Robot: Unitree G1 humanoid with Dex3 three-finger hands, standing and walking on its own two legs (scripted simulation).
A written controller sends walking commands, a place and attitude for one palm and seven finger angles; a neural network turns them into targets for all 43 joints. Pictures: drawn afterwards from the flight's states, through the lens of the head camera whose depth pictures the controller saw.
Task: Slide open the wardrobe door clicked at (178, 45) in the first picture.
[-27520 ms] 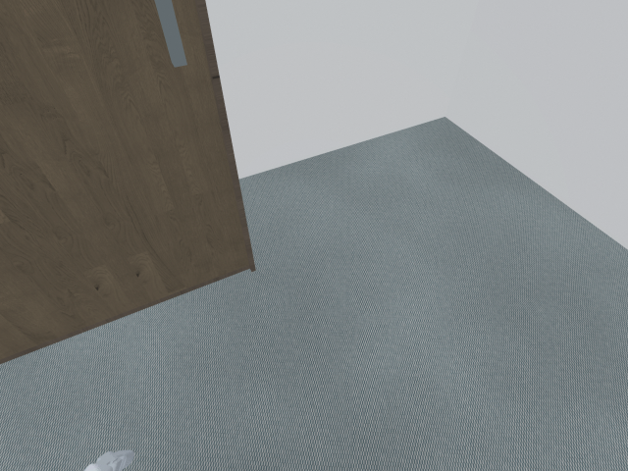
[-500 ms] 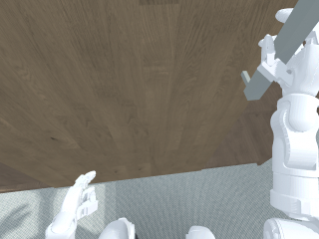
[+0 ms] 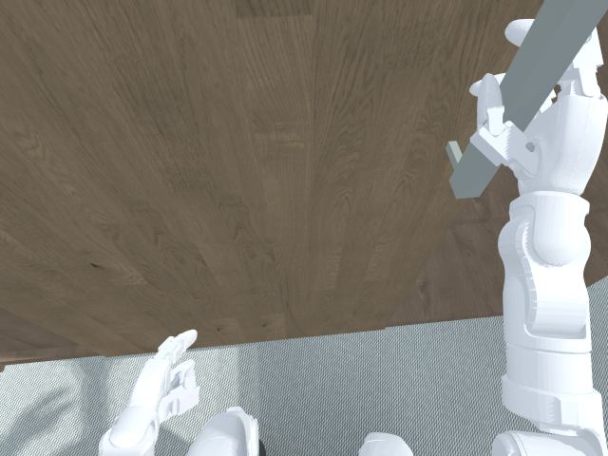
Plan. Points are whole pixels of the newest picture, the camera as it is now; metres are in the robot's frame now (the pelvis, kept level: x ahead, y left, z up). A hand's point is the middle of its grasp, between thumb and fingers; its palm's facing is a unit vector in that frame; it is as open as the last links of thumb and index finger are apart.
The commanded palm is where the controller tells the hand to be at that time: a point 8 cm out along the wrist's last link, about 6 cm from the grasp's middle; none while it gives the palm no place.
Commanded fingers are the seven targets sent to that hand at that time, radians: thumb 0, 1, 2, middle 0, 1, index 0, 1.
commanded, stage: step sideways, sliding the door along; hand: right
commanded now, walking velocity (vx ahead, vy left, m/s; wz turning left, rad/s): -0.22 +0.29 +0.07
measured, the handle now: (500, 92) +0.40 -0.22 +0.23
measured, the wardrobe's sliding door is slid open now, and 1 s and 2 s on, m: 0.51 0.68 0.68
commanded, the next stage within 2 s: stop walking and hold the door there in 0.86 s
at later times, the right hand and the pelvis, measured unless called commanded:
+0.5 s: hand (341, 137) +0.36 -0.06 +0.22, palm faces +0.19 +0.98 -0.02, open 6.9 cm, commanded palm +0.34 -0.04 +0.21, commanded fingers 0.00 -0.90 -0.90 0.45 1.40 0.45 1.40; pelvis -0.01 +0.11 +0.00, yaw +1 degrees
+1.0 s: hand (297, 137) +0.36 -0.02 +0.22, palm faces +0.37 +0.93 -0.06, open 7.0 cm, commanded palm +0.33 -0.05 +0.20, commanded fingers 0.00 -0.90 -0.90 0.45 1.40 0.45 1.40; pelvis -0.02 +0.23 +0.00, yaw +1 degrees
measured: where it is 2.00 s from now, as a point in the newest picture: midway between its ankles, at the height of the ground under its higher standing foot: outside the picture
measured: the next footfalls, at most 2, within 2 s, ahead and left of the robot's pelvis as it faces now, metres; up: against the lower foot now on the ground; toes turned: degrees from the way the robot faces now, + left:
left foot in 0.12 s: +0.07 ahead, +0.18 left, +0.00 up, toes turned +5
right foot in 0.34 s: +0.03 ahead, -0.08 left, +0.00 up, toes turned -10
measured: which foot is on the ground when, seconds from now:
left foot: up 0.00-0.10, down 0.12-0.32, up 0.34-0.62, down 0.64-0.82, up 0.84-1.00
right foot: down 0.00-0.14, up 0.16-0.32, down 0.34-0.66, up 0.68-0.80, down 0.82-1.00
